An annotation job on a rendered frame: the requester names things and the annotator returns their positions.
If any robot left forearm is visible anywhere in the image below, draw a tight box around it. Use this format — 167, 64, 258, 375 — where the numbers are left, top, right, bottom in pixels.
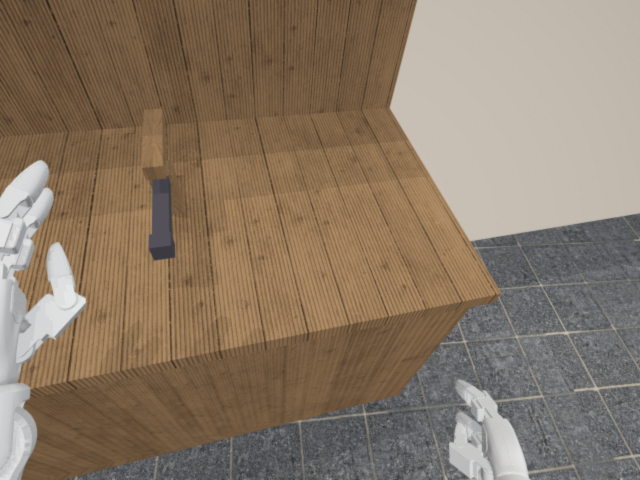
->
0, 383, 37, 480

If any tap lever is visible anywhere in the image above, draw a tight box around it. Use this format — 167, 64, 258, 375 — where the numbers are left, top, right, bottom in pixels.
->
149, 176, 175, 261

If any left robot hand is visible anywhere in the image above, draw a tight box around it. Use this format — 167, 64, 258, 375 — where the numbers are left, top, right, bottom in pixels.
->
0, 160, 86, 385

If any counter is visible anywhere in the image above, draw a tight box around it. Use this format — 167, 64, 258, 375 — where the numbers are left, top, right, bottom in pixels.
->
0, 0, 502, 480

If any right robot hand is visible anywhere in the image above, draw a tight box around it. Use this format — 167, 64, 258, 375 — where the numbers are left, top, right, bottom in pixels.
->
449, 379, 529, 480

